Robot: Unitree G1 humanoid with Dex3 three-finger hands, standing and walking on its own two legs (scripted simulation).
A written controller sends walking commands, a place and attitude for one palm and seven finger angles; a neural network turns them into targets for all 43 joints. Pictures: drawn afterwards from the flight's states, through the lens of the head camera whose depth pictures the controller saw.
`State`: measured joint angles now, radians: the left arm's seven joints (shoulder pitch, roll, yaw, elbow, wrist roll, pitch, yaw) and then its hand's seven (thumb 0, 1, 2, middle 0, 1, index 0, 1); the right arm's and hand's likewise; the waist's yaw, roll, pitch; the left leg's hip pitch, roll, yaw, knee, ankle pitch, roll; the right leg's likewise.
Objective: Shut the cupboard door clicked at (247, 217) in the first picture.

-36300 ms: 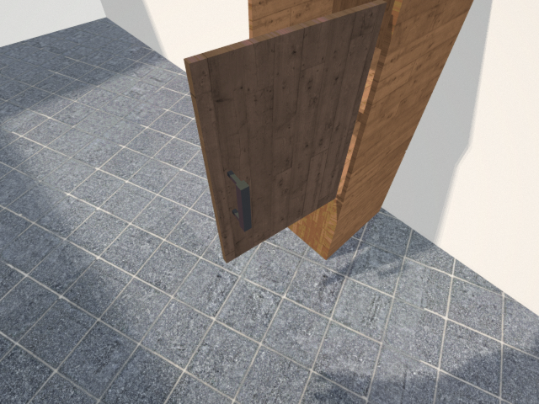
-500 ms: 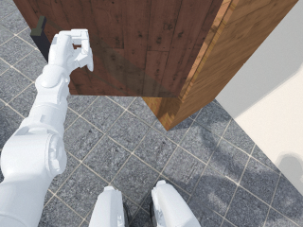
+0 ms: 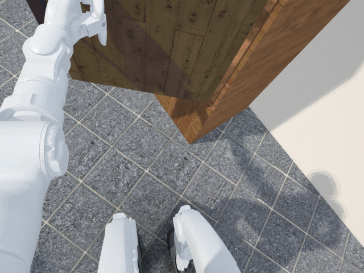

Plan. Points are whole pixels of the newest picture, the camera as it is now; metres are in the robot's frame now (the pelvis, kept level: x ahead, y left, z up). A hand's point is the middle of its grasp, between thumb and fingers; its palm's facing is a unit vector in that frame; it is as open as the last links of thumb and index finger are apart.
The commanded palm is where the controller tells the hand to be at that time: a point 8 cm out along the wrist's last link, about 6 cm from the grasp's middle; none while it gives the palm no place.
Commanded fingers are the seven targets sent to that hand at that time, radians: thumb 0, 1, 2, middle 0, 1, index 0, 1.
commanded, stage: push the door shut along its arc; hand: left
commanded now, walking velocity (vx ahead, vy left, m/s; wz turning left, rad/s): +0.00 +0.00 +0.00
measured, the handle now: (47, 7) +0.62 +0.18 +0.08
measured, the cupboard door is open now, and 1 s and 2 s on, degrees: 49 41 41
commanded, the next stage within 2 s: pull the fist back off the door in 0.12 s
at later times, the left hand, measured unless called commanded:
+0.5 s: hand (122, 12) +0.62 +0.05 +0.08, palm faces +0.10 -0.99 -0.08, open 3.1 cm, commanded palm +0.59 +0.06 +0.09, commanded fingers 0.00 0.90 0.90 -1.30 -1.50 -1.30 -1.50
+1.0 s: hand (123, 53) +0.53 +0.05 +0.07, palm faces +0.08 -1.00 +0.00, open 3.1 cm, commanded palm +0.50 +0.09 +0.09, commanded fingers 0.00 0.90 0.90 -1.30 -1.50 -1.30 -1.50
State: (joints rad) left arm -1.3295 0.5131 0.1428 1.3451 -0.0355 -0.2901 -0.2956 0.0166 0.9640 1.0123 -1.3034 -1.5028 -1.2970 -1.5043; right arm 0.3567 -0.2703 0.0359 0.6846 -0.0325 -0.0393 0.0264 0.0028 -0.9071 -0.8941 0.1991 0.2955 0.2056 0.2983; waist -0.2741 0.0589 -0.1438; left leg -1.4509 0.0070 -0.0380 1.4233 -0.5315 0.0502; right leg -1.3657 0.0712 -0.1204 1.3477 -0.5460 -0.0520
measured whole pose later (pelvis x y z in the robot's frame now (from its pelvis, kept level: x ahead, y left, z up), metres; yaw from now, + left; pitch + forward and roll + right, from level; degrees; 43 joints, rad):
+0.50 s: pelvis +0.01 +0.00 +0.00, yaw -1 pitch +35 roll -5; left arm -1.31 0.38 0.28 1.28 0.16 -0.34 0.30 0.01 0.91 0.94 -1.30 -1.50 -1.29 -1.50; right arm 0.46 -0.21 0.03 0.67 -0.14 -0.04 0.15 0.00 -0.91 -0.89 0.20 0.30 0.21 0.30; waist -0.31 0.09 -0.16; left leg -1.49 0.02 -0.01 1.41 -0.54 0.05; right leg -1.42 0.08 -0.09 1.35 -0.55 -0.05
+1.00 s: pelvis +0.04 -0.02 +0.05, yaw +2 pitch +28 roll -1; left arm -0.83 0.14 0.18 1.08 -0.01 -0.52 0.20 0.02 0.90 0.90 -1.30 -1.50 -1.30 -1.50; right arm 0.37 -0.26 -0.05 0.64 -0.08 0.03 0.12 0.00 -0.91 -0.89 0.20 0.30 0.20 0.30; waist -0.16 0.04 -0.16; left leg -1.16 0.00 0.00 1.21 -0.52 0.01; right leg -1.12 0.07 -0.06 1.20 -0.56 -0.08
